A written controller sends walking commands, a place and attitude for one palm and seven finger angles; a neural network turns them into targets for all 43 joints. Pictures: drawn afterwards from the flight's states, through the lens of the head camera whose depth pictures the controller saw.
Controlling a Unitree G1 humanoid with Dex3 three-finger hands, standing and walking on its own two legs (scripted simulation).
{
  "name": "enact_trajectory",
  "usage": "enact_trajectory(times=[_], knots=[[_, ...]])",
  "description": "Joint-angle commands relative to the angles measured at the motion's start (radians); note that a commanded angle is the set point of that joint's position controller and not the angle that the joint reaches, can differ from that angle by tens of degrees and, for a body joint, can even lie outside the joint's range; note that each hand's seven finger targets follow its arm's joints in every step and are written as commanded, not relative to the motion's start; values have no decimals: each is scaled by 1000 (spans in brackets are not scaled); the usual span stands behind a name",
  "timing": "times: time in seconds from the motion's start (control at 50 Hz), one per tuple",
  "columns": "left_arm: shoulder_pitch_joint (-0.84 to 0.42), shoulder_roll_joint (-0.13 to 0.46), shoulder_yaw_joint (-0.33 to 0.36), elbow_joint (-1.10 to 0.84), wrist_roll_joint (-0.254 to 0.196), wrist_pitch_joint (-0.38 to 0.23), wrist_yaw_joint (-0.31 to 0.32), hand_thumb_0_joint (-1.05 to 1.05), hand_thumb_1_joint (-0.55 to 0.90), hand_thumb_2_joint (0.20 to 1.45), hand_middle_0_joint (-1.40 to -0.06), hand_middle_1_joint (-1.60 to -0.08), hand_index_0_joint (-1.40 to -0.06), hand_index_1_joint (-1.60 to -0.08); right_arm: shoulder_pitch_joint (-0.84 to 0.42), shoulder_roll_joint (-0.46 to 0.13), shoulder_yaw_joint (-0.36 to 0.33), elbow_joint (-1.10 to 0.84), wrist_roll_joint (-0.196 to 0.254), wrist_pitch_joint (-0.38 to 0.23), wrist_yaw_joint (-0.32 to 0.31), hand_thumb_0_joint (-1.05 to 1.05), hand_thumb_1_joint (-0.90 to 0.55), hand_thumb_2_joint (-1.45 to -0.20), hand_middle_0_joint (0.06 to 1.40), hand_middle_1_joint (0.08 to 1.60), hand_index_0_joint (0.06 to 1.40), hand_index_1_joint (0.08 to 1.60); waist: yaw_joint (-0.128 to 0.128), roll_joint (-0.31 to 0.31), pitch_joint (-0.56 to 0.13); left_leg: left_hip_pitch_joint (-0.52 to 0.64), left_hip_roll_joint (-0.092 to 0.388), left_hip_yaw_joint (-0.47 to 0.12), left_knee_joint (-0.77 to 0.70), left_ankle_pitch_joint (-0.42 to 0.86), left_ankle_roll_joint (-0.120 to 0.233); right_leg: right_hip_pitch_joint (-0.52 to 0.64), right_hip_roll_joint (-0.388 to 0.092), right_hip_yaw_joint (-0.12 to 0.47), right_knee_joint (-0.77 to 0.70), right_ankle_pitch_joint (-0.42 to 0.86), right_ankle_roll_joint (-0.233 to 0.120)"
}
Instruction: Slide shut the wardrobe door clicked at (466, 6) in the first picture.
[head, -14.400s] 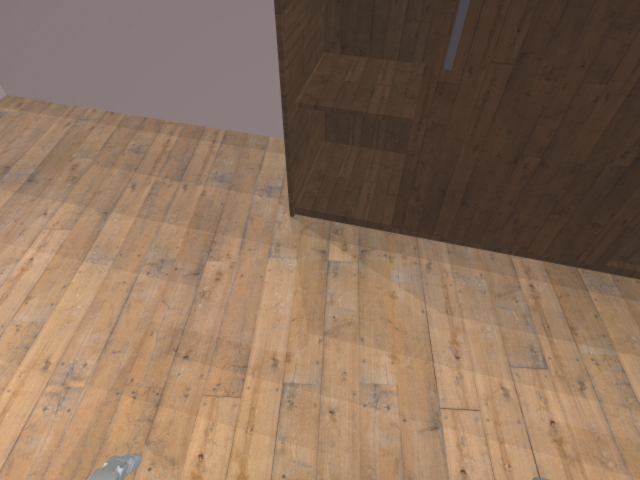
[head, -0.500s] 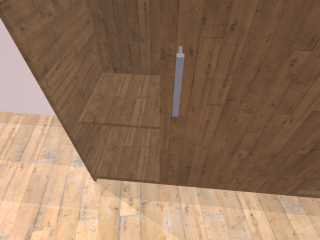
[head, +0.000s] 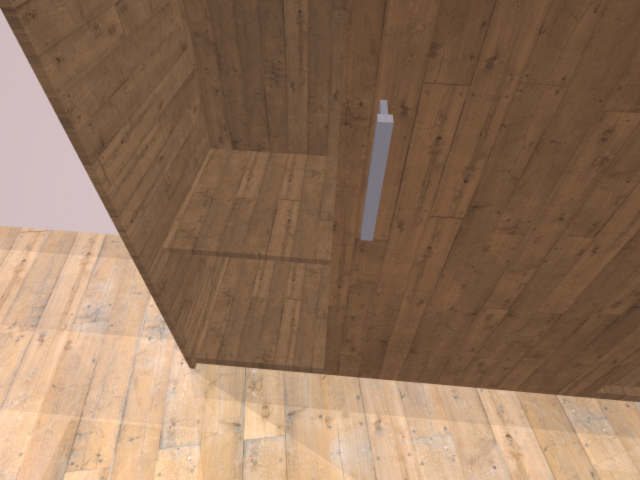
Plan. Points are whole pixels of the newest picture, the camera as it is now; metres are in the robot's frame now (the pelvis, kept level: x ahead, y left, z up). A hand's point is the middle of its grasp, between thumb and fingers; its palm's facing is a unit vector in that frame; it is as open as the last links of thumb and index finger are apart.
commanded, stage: look again from close up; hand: right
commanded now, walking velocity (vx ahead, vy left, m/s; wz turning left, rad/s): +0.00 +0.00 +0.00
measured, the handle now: (374, 176) +0.53 -0.05 +0.10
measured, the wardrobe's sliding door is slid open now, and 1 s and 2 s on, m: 0.43 0.43 0.43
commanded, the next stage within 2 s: raise the hand with hooked fingers in 1.02 s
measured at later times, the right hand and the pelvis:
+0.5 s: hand out of the picture -0.04 -0.13 -0.18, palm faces +0.07 +0.99 -0.15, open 7.4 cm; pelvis +0.01 +0.01 +0.00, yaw -1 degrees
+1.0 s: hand out of the picture -0.03 -0.14 -0.18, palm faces +0.09 +0.98 -0.16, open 7.4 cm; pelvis +0.01 +0.02 +0.00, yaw -2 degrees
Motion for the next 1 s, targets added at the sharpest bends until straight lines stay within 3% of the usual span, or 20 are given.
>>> enact_trajectory(times=[0.0, 0.14, 0.18, 0.32, 0.38, 0.44, 0.52, 0.6, 0.72, 0.78, 0.86, 0.98], knots=[[58, 77, 12, -28, -4, -8, 8, 0, 900, 900, -200, -300, -200, -300, 117, -80, -20, -9, 3, -6, -7, 0, -900, -900, 200, 300, 200, 300, -9, 17, 85, -73, 103, -94, -98, 168, 26, 4, -93, 91, -53, 147, -18], [57, 75, 10, -24, -4, -7, 10, 0, 900, 900, -200, -300, -200, -300, 121, -83, -22, -6, 3, -6, -6, 0, -900, -900, 200, 300, 200, 300, -9, 1, 91, -74, 101, -94, -106, 155, 28, 7, -94, 90, -52, 141, -16], [56, 77, 11, -24, -4, -6, 10, 0, 900, 900, -200, -300, -200, -300, 126, -85, -21, -5, 2, -6, -6, 0, -900, -900, 200, 300, 200, 300, -11, 28, 95, -72, 101, -89, -107, 170, 26, 5, -93, 89, -44, 143, -16], [53, 74, 9, -24, -4, -7, 11, 0, 900, 900, -200, -300, -200, -300, 130, -86, -23, -3, 3, -6, -6, 0, -900, -900, 200, 300, 200, 300, -10, 1, 83, -61, 103, -86, -105, 186, 27, 9, -93, 88, -42, 158, -15], [49, 75, 9, -23, -6, -6, 12, 0, 900, 900, -200, -300, -200, -300, 135, -85, -21, 1, 2, -6, -6, 0, -900, -900, 200, 300, 200, 300, -12, 22, 98, -66, 103, -83, -110, 186, 25, 3, -92, 88, -36, 149, -14], [51, 78, 9, -22, -3, -8, 14, 0, 900, 900, -200, -300, -200, -300, 139, -83, -22, 0, 4, -6, -5, 0, -900, -900, 200, 300, 200, 300, -12, -6, 73, -50, 104, -81, -102, 212, 27, 16, -92, 90, -32, 178, -15], [57, 76, 8, -21, -4, -9, 15, 0, 900, 900, -200, -300, -200, -300, 140, -84, -24, 1, 3, -5, -7, 0, -900, -900, 200, 300, 200, 300, -14, 14, 74, -38, 105, -74, -97, 239, 25, 13, -94, 90, -30, 191, -17], [53, 75, 6, -21, -4, -7, 15, 0, 900, 900, -200, -300, -200, -300, 137, -82, -24, 4, 2, -3, -6, 0, -900, -900, 200, 300, 200, 300, -14, 13, 107, -55, 102, -71, -104, 204, 24, -2, -92, 93, -35, 174, -15], [56, 78, 6, -20, -3, -8, 16, 0, 900, 900, -200, -300, -200, -300, 140, -85, -26, 3, 3, -3, -6, 0, -900, -900, 200, 300, 200, 300, -14, 5, 84, -38, 105, -67, -97, 223, 26, 8, -90, 94, -28, 188, -16], [57, 78, 6, -20, -3, -7, 17, 0, 900, 900, -200, -300, -200, -300, 136, -85, -28, 2, 3, -1, -6, 0, -900, -900, 200, 300, 200, 300, -16, 6, 109, -49, 101, -63, -102, 194, 26, -3, -92, 97, -31, 180, -16], [58, 79, 7, -21, -2, -10, 18, 0, 900, 900, -200, -300, -200, -300, 138, -84, -28, 4, 3, -2, -5, 0, -900, -900, 200, 300, 200, 300, -15, 0, 83, -37, 103, -66, -97, 214, 27, 13, -92, 99, -29, 200, -18], [56, 77, 7, -18, -3, -8, 18, 0, 900, 900, -200, -300, -200, -300, 137, -84, -29, 6, 2, -1, -7, 0, -900, -900, 200, 300, 200, 300, -16, 9, 101, -39, 103, -59, -98, 215, 26, 6, -93, 97, -29, 197, -18]])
